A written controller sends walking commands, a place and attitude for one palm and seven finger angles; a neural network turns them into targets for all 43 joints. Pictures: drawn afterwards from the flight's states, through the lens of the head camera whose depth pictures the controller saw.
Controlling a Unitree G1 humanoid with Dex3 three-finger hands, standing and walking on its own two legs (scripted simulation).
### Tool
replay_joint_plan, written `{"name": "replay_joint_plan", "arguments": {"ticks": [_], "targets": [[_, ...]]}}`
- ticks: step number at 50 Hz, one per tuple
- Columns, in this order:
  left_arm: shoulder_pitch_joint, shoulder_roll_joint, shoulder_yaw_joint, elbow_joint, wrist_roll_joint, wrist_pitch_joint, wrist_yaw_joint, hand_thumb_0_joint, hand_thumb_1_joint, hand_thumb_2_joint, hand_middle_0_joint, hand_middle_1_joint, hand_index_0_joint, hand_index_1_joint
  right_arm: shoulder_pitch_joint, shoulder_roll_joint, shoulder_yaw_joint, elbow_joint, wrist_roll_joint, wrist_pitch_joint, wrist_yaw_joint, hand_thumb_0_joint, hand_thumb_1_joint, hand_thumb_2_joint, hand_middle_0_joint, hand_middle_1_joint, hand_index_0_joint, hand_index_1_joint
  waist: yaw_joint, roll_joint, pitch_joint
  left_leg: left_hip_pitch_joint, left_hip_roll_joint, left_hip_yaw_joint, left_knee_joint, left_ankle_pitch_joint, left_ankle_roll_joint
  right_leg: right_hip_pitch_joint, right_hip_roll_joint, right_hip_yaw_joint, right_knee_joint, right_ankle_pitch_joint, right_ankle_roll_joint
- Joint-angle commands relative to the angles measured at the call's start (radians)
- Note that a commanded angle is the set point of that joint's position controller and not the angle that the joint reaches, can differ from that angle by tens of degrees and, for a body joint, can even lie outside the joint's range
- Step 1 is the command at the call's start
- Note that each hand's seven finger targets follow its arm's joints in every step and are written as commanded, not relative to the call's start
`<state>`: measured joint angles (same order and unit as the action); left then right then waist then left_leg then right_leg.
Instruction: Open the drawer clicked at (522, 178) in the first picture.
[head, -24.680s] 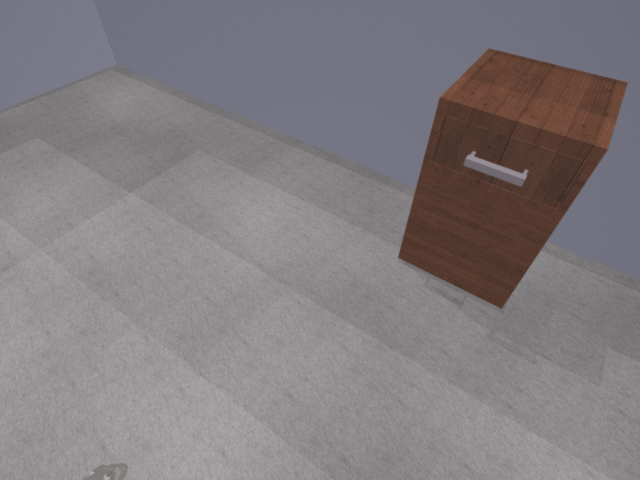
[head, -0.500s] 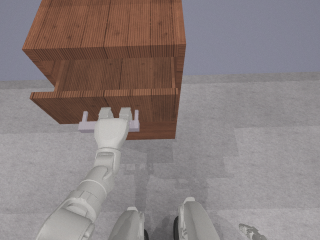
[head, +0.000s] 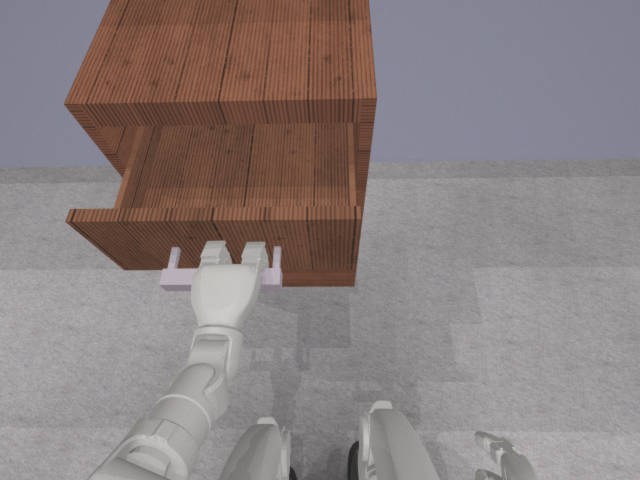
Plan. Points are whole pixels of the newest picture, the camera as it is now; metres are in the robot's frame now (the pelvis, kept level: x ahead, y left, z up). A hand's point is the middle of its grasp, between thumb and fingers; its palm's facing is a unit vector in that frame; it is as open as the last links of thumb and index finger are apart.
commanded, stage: pull the drawer open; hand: left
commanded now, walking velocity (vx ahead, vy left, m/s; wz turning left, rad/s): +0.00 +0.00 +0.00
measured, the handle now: (224, 266) +0.41 +0.14 -0.06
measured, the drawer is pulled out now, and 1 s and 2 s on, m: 0.16 0.23 0.30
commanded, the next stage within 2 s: open the thumb to release the handle in 2.00 s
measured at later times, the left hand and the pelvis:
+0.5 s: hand (235, 325) +0.33 +0.12 -0.08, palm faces -0.06 -0.05 -1.00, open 5.6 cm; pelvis +0.00 +0.00 +0.00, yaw +0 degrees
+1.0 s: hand (233, 350) +0.29 +0.12 -0.08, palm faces -0.07 -0.07 -1.00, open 5.7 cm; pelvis +0.00 -0.01 +0.00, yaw +0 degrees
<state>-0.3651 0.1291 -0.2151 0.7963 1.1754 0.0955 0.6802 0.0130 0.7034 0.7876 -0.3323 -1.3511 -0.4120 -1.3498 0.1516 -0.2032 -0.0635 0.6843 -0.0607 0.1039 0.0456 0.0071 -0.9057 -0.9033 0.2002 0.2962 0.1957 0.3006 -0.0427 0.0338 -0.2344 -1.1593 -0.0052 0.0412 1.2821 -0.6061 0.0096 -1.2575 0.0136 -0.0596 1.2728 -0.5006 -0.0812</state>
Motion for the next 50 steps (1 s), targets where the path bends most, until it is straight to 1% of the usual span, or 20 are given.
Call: {"name": "replay_joint_plan", "arguments": {"ticks": [1, 5, 8, 15, 18, 20, 22, 23, 25, 28, 29, 32, 37, 41, 42, 45, 46, 47, 48, 50], "targets": [[-0.129, 0.053, 0.027, -0.180, -0.005, -0.005, 0.038, 0.000, 0.900, 0.900, -0.400, -1.350, -0.400, -1.350, 0.037, -0.104, -0.033, -0.097, -0.004, -0.030, -0.010, 0.000, -0.900, -0.900, 0.200, 0.300, 0.200, 0.300, -0.004, -0.073, -0.410, 0.105, -0.051, -0.018, -0.118, 0.279, 0.022, 0.471, -0.001, 0.094, -0.173, 0.400, 0.034], [-0.105, 0.063, 0.034, -0.178, -0.002, -0.005, 0.041, 0.000, 0.900, 0.900, -0.400, -1.350, -0.400, -1.350, 0.031, -0.105, -0.030, -0.098, -0.003, -0.033, -0.015, 0.000, -0.900, -0.900, 0.200, 0.300, 0.200, 0.300, -0.001, -0.104, -0.389, 0.094, -0.051, -0.019, -0.117, 0.248, 0.023, 0.460, -0.003, 0.100, -0.182, 0.350, 0.037], [-0.066, 0.055, 0.027, -0.209, 0.001, -0.005, 0.042, 0.000, 0.900, 0.900, -0.400, -1.350, -0.400, -1.350, 0.025, -0.102, -0.031, -0.108, -0.004, -0.034, -0.014, 0.000, -0.900, -0.900, 0.200, 0.300, 0.200, 0.300, 0.011, -0.085, -0.419, 0.107, -0.051, -0.016, -0.115, 0.267, 0.023, 0.472, -0.004, 0.099, -0.172, 0.377, 0.035], [-0.017, 0.039, 0.006, -0.232, -0.001, 0.005, 0.035, 0.000, 0.900, 0.900, -0.400, -1.350, -0.400, -1.350, 0.010, -0.101, -0.027, -0.119, -0.001, -0.035, -0.017, 0.000, -0.900, -0.900, 0.200, 0.300, 0.200, 0.300, 0.010, -0.101, -0.381, 0.100, -0.051, -0.019, -0.119, 0.240, 0.022, 0.461, -0.005, 0.101, -0.184, 0.336, 0.036], [0.013, 0.041, 0.007, -0.245, 0.001, 0.004, 0.035, 0.000, 0.900, 0.900, -0.400, -1.350, -0.400, -1.350, 0.005, -0.101, -0.027, -0.123, -0.002, -0.036, -0.018, 0.000, -0.900, -0.900, 0.200, 0.300, 0.200, 0.300, 0.018, -0.101, -0.389, 0.110, -0.050, -0.020, -0.120, 0.246, 0.023, 0.458, -0.003, 0.098, -0.179, 0.336, 0.034], [0.027, 0.029, -0.008, -0.257, 0.005, 0.006, 0.034, 0.000, 0.900, 0.900, -0.400, -1.350, -0.400, -1.350, 0.003, -0.100, -0.027, -0.125, -0.001, -0.036, -0.018, 0.000, -0.900, -0.900, 0.200, 0.300, 0.200, 0.300, 0.016, -0.085, -0.376, 0.126, -0.048, -0.023, -0.124, 0.254, 0.021, 0.443, -0.002, 0.094, -0.179, 0.338, 0.032], [0.054, 0.028, -0.008, -0.261, 0.002, 0.009, 0.031, 0.000, 0.900, 0.900, -0.400, -1.350, -0.400, -1.350, 0.001, -0.100, -0.026, -0.130, 0.000, -0.035, -0.018, 0.000, -0.900, -0.900, 0.200, 0.300, 0.200, 0.300, 0.020, -0.102, -0.380, 0.121, -0.050, -0.022, -0.123, 0.259, 0.022, 0.456, -0.002, 0.092, -0.176, 0.349, 0.032], [0.040, 0.031, -0.011, -0.281, 0.004, 0.005, 0.030, 0.000, 0.900, 0.900, -0.400, -1.350, -0.400, -1.350, 0.000, -0.101, -0.026, -0.129, -0.001, -0.035, -0.019, 0.000, -0.900, -0.900, 0.200, 0.300, 0.200, 0.300, 0.014, -0.100, -0.379, 0.126, -0.047, -0.024, -0.120, 0.259, 0.022, 0.449, -0.002, 0.097, -0.177, 0.355, 0.033], [0.070, 0.028, -0.014, -0.284, 0.001, 0.007, 0.028, 0.000, 0.900, 0.900, -0.400, -1.350, -0.400, -1.350, -0.004, -0.099, -0.025, -0.135, 0.000, -0.035, -0.020, 0.000, -0.900, -0.900, 0.200, 0.300, 0.200, 0.300, 0.018, -0.112, -0.370, 0.123, -0.049, -0.023, -0.123, 0.254, 0.022, 0.459, -0.004, 0.097, -0.180, 0.356, 0.033], [0.121, 0.037, -0.007, -0.319, -0.002, 0.003, 0.025, 0.000, 0.900, 0.900, -0.400, -1.350, -0.400, -1.350, -0.012, -0.096, -0.024, -0.143, -0.001, -0.038, -0.020, 0.000, -0.900, -0.900, 0.200, 0.300, 0.200, 0.300, 0.029, -0.110, -0.395, 0.121, -0.052, -0.018, -0.117, 0.263, 0.022, 0.490, -0.007, 0.109, -0.177, 0.401, 0.034], [0.130, 0.039, -0.007, -0.325, -0.002, 0.003, 0.024, 0.000, 0.900, 0.900, -0.400, -1.350, -0.400, -1.350, -0.011, -0.096, -0.023, -0.145, 0.000, -0.039, -0.022, 0.000, -0.900, -0.900, 0.200, 0.300, 0.200, 0.300, 0.027, -0.124, -0.386, 0.113, -0.052, -0.019, -0.117, 0.254, 0.021, 0.494, -0.009, 0.112, -0.181, 0.397, 0.037], [0.152, 0.027, -0.022, -0.341, 0.004, -0.002, 0.022, 0.000, 0.900, 0.900, -0.400, -1.350, -0.400, -1.350, -0.024, -0.094, -0.019, -0.152, 0.001, -0.041, -0.022, 0.000, -0.900, -0.900, 0.200, 0.300, 0.200, 0.300, 0.029, -0.102, -0.362, 0.110, -0.053, -0.020, -0.118, 0.239, 0.019, 0.472, -0.008, 0.114, -0.183, 0.359, 0.034], [0.186, 0.044, -0.006, -0.354, 0.011, -0.005, 0.025, 0.000, 0.900, 0.900, -0.400, -1.350, -0.400, -1.350, -0.030, -0.093, -0.016, -0.155, 0.000, -0.048, -0.027, 0.000, -0.900, -0.900, 0.200, 0.300, 0.200, 0.300, 0.028, -0.133, -0.348, 0.088, -0.053, -0.020, -0.106, 0.227, 0.020, 0.479, -0.010, 0.121, -0.182, 0.364, 0.037], [0.213, 0.049, -0.005, -0.393, 0.012, -0.005, 0.027, 0.000, 0.900, 0.900, -0.400, -1.350, -0.400, -1.350, -0.043, -0.093, -0.015, -0.165, 0.000, -0.051, -0.026, 0.000, -0.900, -0.900, 0.200, 0.300, 0.200, 0.300, 0.037, -0.090, -0.360, 0.106, -0.054, -0.020, -0.104, 0.234, 0.018, 0.465, -0.007, 0.117, -0.174, 0.355, 0.031], [0.240, 0.055, 0.003, -0.377, 0.018, -0.003, 0.029, 0.000, 0.900, 0.900, -0.400, -1.350, -0.400, -1.350, -0.038, -0.093, -0.014, -0.166, 0.001, -0.050, -0.027, 0.000, -0.900, -0.900, 0.200, 0.300, 0.200, 0.300, 0.041, -0.108, -0.351, 0.105, -0.055, -0.021, -0.103, 0.237, 0.018, 0.463, -0.006, 0.117, -0.172, 0.354, 0.032], [0.272, 0.037, -0.017, -0.421, 0.015, -0.002, 0.027, 0.000, 0.900, 0.900, -0.400, -1.350, -0.400, -1.350, -0.045, -0.091, -0.013, -0.180, 0.000, -0.051, -0.025, 0.000, -0.900, -0.900, 0.200, 0.300, 0.200, 0.300, 0.044, -0.086, -0.366, 0.120, -0.054, -0.020, -0.105, 0.249, 0.017, 0.472, -0.008, 0.116, -0.169, 0.380, 0.033], [0.283, 0.052, -0.003, -0.426, 0.015, -0.001, 0.028, 0.000, 0.900, 0.900, -0.400, -1.350, -0.400, -1.350, -0.047, -0.092, -0.013, -0.182, 0.002, -0.050, -0.025, 0.000, -0.900, -0.900, 0.200, 0.300, 0.200, 0.300, 0.047, -0.109, -0.376, 0.119, -0.055, -0.023, -0.105, 0.257, 0.016, 0.482, -0.005, 0.115, -0.163, 0.390, 0.030], [0.303, 0.037, -0.020, -0.440, 0.016, -0.002, 0.026, 0.000, 0.900, 0.900, -0.400, -1.350, -0.400, -1.350, -0.051, -0.089, -0.012, -0.186, 0.001, -0.051, -0.025, 0.000, -0.900, -0.900, 0.200, 0.300, 0.200, 0.300, 0.049, -0.087, -0.376, 0.123, -0.055, -0.021, -0.104, 0.262, 0.015, 0.483, -0.008, 0.119, -0.161, 0.410, 0.032], [0.326, 0.035, -0.021, -0.431, 0.016, 0.000, 0.025, 0.000, 0.900, 0.900, -0.400, -1.350, -0.400, -1.350, -0.050, -0.088, -0.011, -0.190, 0.003, -0.050, -0.024, 0.000, -0.900, -0.900, 0.200, 0.300, 0.200, 0.300, 0.047, -0.111, -0.363, 0.120, -0.055, -0.023, -0.107, 0.257, 0.014, 0.483, -0.007, 0.115, -0.162, 0.401, 0.032], [0.320, 0.018, -0.046, -0.463, 0.017, -0.003, 0.020, 0.000, 0.900, 0.900, -0.400, -1.350, -0.400, -1.350, -0.056, -0.089, -0.011, -0.195, 0.002, -0.050, -0.023, 0.000, -0.900, -0.900, 0.200, 0.300, 0.200, 0.300, 0.038, -0.103, -0.353, 0.135, -0.052, -0.026, -0.108, 0.257, 0.017, 0.467, -0.007, 0.115, -0.167, 0.396, 0.032]]}}
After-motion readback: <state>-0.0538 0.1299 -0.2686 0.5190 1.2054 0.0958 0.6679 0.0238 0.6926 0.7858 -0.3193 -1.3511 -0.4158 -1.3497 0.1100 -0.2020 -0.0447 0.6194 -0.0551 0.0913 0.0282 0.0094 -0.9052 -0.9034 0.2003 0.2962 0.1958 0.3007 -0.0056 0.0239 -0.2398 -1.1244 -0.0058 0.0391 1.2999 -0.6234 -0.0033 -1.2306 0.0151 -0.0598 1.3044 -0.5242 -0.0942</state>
